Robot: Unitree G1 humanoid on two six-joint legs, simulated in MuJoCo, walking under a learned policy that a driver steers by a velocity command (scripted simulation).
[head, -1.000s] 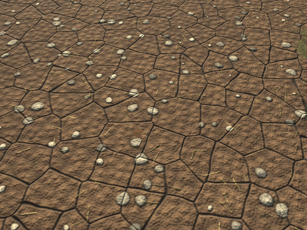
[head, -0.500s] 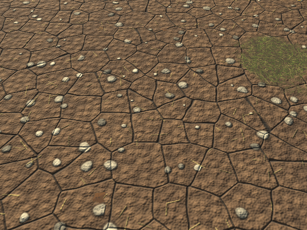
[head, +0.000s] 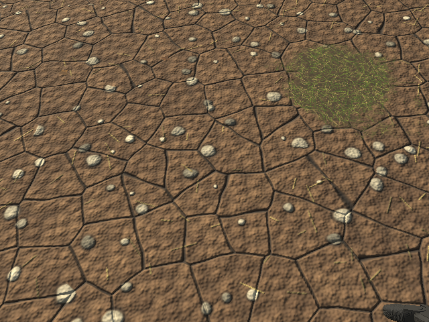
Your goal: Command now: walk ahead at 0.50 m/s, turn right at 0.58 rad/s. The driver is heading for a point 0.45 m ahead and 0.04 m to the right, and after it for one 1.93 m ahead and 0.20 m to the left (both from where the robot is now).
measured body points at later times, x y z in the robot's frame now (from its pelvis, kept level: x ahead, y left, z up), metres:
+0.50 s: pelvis +0.27 +0.03 +0.00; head +0.30 +0.02 +0.45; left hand +0.53 +0.21 -0.09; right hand +0.21 -0.25 -0.13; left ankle +0.22 +0.15 -0.75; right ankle +0.37 -0.18 -0.69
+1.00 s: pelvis +0.50 -0.08 +0.00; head +0.53 -0.08 +0.45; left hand +0.61 +0.19 -0.12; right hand +0.63 -0.36 -0.11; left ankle +0.66 +0.03 -0.70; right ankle +0.43 -0.18 -0.75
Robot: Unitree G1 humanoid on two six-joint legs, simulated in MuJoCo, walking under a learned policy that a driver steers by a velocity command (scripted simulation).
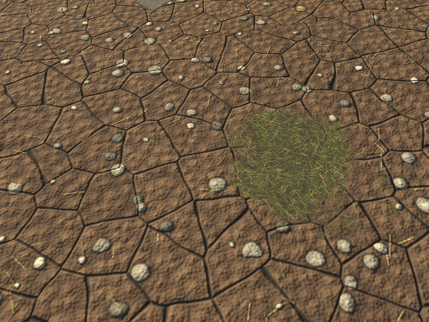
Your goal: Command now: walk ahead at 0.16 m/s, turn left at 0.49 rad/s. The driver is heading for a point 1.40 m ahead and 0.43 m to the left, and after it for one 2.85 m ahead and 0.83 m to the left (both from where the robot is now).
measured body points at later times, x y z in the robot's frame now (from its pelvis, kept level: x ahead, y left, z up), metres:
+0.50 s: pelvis +0.12 +0.01 +0.00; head +0.14 +0.02 +0.44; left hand +0.20 +0.32 -0.10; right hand +0.34 -0.22 -0.10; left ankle +0.15 +0.11 -0.74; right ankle +0.19 -0.12 -0.73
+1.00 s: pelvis +0.29 +0.10 -0.02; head +0.32 +0.12 +0.43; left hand +0.12 +0.34 -0.14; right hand +0.61 +0.02 -0.08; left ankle +0.32 +0.24 -0.74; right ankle +0.20 -0.11 -0.72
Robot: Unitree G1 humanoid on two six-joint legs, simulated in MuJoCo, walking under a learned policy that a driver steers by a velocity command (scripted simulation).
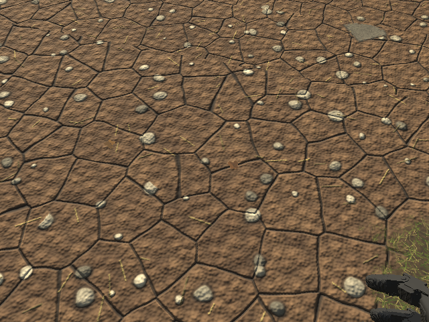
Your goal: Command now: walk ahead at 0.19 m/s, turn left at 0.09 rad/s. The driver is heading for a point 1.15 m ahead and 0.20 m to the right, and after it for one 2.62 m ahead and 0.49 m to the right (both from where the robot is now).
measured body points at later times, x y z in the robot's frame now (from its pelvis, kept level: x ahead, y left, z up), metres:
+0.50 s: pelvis +0.08 -0.01 +0.02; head +0.08 -0.04 +0.47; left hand +0.15 +0.26 -0.09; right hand +0.22 -0.27 -0.11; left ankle +0.07 +0.11 -0.68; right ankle +0.09 -0.12 -0.72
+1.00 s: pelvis +0.20 +0.05 +0.02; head +0.23 +0.07 +0.47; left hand +0.32 +0.32 -0.11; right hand +0.25 -0.22 -0.11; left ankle +0.17 +0.14 -0.72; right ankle +0.25 -0.11 -0.67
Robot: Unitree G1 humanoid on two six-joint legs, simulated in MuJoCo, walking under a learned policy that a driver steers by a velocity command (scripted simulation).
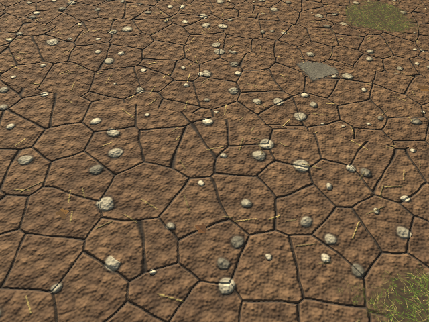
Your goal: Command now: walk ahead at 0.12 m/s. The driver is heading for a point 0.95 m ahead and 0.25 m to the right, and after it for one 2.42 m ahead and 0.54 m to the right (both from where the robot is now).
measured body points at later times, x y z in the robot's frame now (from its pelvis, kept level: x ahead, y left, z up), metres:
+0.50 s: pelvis +0.06 -0.03 -0.02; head +0.08 -0.03 +0.43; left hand +0.20 +0.23 -0.14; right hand +0.10 -0.29 -0.17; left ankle -0.03 +0.09 -0.75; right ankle +0.11 -0.13 -0.75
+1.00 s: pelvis +0.05 -0.03 -0.01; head +0.06 -0.03 +0.43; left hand +0.14 +0.22 -0.16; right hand +0.02 -0.27 -0.17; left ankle -0.03 +0.09 -0.75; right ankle +0.11 -0.13 -0.75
